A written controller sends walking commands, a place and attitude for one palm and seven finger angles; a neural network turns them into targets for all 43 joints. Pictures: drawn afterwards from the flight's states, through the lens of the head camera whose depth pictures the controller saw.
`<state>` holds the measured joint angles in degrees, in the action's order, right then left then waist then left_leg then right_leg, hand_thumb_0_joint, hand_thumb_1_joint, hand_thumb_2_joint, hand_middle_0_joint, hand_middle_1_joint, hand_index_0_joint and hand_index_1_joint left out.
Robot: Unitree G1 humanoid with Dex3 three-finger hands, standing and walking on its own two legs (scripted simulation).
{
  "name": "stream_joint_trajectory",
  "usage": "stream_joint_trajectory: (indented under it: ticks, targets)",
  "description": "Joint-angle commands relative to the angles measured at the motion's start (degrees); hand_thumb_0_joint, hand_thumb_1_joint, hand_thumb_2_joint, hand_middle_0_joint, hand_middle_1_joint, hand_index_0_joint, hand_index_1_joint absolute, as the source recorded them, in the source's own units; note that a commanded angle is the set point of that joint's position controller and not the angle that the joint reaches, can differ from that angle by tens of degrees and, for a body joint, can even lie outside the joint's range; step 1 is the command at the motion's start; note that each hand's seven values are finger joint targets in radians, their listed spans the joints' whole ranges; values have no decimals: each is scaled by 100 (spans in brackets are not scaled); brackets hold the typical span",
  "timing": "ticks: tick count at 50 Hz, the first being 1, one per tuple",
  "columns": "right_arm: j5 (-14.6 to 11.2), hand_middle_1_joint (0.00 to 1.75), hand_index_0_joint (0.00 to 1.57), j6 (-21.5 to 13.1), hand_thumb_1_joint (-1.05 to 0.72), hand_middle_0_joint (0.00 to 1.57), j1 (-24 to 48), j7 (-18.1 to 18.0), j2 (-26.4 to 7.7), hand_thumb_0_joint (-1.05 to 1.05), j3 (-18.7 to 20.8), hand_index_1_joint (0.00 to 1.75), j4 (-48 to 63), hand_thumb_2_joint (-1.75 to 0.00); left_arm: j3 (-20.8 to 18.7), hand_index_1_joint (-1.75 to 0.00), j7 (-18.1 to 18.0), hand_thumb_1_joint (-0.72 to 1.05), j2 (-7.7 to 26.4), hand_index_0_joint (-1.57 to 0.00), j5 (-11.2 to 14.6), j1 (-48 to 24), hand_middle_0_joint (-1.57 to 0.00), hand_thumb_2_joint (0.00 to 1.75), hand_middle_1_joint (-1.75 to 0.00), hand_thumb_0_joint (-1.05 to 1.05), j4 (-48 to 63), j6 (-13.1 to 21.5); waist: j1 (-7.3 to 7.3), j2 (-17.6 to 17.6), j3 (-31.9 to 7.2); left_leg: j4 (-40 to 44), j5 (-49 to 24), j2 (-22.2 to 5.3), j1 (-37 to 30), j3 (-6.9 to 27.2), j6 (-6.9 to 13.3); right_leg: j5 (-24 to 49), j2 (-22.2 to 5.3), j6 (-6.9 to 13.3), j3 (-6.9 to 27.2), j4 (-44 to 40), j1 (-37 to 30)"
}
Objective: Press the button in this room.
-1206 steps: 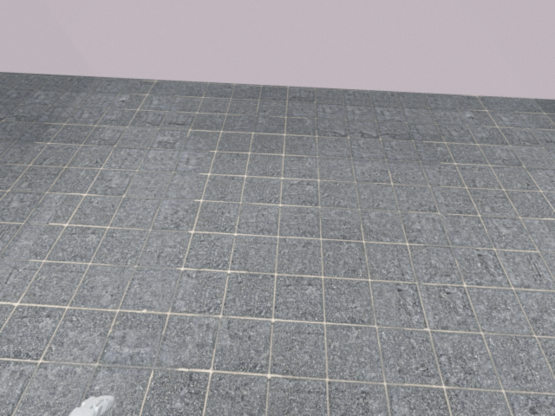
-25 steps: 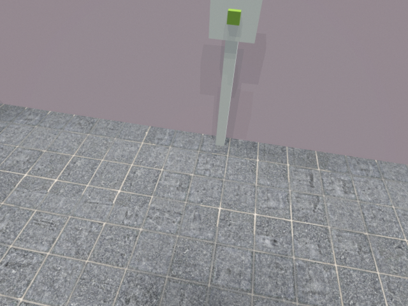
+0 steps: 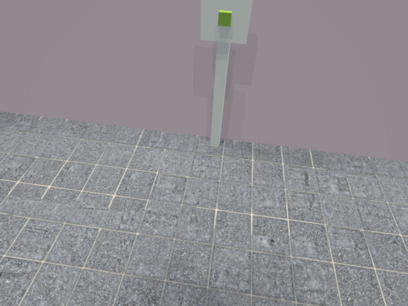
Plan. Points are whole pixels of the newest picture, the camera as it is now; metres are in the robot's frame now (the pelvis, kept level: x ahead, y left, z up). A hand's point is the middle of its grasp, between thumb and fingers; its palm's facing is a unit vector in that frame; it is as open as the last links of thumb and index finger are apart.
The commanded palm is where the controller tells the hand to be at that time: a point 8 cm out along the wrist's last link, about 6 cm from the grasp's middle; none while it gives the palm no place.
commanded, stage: look at it before walking up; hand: left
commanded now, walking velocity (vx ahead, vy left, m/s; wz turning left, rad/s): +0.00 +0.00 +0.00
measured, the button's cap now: (224, 18) +1.19 -0.03 +0.07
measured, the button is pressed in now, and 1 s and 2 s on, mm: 0 0 0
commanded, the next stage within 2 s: walk to a spot facing it in 0.32 s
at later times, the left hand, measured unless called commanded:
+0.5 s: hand out of the picture -0.04 +0.15 -0.18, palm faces +0.03 -0.99 -0.15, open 7.4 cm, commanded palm none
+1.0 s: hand out of the picture +0.08 +0.09 -0.16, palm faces -0.13 -0.97 -0.22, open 7.4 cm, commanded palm none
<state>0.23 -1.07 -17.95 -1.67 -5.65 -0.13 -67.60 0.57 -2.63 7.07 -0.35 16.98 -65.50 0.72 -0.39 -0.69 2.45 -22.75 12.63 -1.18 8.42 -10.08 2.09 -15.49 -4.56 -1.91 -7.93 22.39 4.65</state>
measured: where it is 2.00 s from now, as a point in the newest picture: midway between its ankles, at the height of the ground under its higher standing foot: (233, 266)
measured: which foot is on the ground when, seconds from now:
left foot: down 0.00-0.80, up 0.82-1.00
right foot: down 0.00-0.56, up 0.58-0.80, down 0.82-1.00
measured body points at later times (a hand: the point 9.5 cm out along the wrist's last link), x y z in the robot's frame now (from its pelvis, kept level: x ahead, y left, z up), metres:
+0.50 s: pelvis +0.00 +0.00 +0.00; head +0.00 +0.00 +0.45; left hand -0.04 +0.20 -0.17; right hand -0.02 -0.22 -0.16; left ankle +0.00 +0.09 -0.74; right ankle -0.04 -0.13 -0.74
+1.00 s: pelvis +0.08 -0.09 +0.00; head +0.10 -0.12 +0.45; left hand +0.09 +0.14 -0.15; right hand +0.10 -0.34 -0.16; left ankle +0.11 +0.06 -0.65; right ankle +0.02 -0.14 -0.74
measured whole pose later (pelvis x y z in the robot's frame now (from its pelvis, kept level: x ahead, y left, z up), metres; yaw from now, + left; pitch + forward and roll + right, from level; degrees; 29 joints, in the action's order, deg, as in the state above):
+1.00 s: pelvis +0.08 -0.09 +0.00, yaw -13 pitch +0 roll +2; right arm 1.9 -0.4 -9.3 0.8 -12.2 4.2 -59.3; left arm -2.3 -0.2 7.5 -1.0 21.4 -61.1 3.2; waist 1.8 1.4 2.6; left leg -65.6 13.6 -6.6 31.3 -4.5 -2.3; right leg -17.7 1.6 4.7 -5.0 25.8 8.8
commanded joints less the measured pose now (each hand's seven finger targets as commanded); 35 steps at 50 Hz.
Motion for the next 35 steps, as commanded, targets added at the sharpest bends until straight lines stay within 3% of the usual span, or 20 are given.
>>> stream_joint_trajectory:
  ticks: [1, 17, 21, 23, 25, 26, 28, 29, 30, 32, 35]
  targets:
    - [-14, 30, 20, -50, -90, 20, -369, -16, -539, 0, 137, 30, 115, -90, -72, -30, -35, 90, 418, -20, -16, 616, -20, 90, -30, 0, 36, 29, 42, 22, 363, 534, -750, -712, 78, 827, -57, 692, -405, 134, 442, -397, 510]
    - [-18, 30, 20, -72, -90, 20, -284, -27, -604, 0, 169, 30, 173, -90, -74, -30, -31, 90, 401, -20, -40, 708, -20, 90, -30, 0, -15, 74, 12, -16, 313, 483, -759, -705, -29, 829, -34, 757, -404, 158, 494, -452, 590]
    - [-18, 30, 20, -65, -90, 20, -263, -24, -640, 0, 171, 30, 184, -90, -82, -30, -28, 90, 442, -20, -45, 684, -20, 90, -30, 0, 1, 73, 8, 35, 395, 523, -622, -697, 46, 840, -45, 677, -399, 167, 501, -478, 603]
    - [17, 30, 20, -43, -90, 20, -325, -34, -602, 0, 183, 30, 143, -90, -86, -30, -5, 90, 359, -20, -33, 682, -20, 90, -30, 0, -33, 48, -28, 68, 399, 453, -127, -709, -62, 717, -91, 440, -344, 190, 551, -464, 758]
    - [44, 30, 20, 16, -90, 20, -394, -32, -746, 0, 284, 30, 187, -90, -168, -30, 61, 90, 418, -20, -71, 569, -20, 90, -30, 0, 61, -24, -91, 257, 476, 514, 1045, -878, -21, 805, -54, -365, -185, 262, 462, -90, 1121]
    - [57, 30, 20, 38, -90, 20, -386, -30, -874, 0, 347, 30, 237, -90, -209, -30, 107, 90, 419, -20, -94, 492, -20, 90, -30, 0, 147, -56, -106, 463, 557, 715, 1745, -1080, 23, 1011, 28, -735, -44, 264, 347, 234, 1412]
    - [82, 30, 20, 50, -90, 20, -428, -35, -1211, 0, 496, 30, 359, -90, -269, -30, 208, 90, 337, -20, -148, 286, -20, 90, -30, 0, 385, -119, -180, 1120, 655, 1285, 2940, -1771, 147, 1718, 387, -1035, 285, 239, -16, 1661, 2020]
    - [90, 30, 20, 24, -90, 20, -474, -31, -1281, 0, 543, 30, 408, -90, -313, -30, 238, 90, 359, -20, -167, 126, -20, 90, -30, 0, 521, -155, -221, 1251, 586, 1475, 3042, -2090, 94, 2003, 612, -1322, 199, 266, 88, 2585, 2339]
    - [107, 30, 20, -21, -90, 20, -498, -20, -1301, 0, 557, 30, 453, -90, -341, -30, 274, 90, 366, -20, -162, -18, -20, 90, -30, 0, 644, -152, -235, 1089, 544, 1530, 2885, -2272, -42, 2099, 760, -1436, 36, 292, 306, 3077, 2695]
    - [136, 30, 20, -76, -90, 20, -329, -1, -1293, 0, 576, 30, 536, -90, -410, -30, 338, 90, 318, -20, -146, -200, -20, 90, -30, 0, 821, -112, -151, 723, 555, 1511, 2576, -2397, 127, 1800, 731, -1269, -172, 285, 448, 3211, 2768]
    - [168, 30, 20, -123, -90, 20, 84, 13, -1368, 0, 609, 30, 703, -90, -442, -30, 399, 90, 251, -20, -118, -44, -20, 90, -30, 0, 913, -80, 30, 481, 228, 1231, 2018, -2239, 383, 1080, 511, -1048, -164, 253, 315, 2487, 1958]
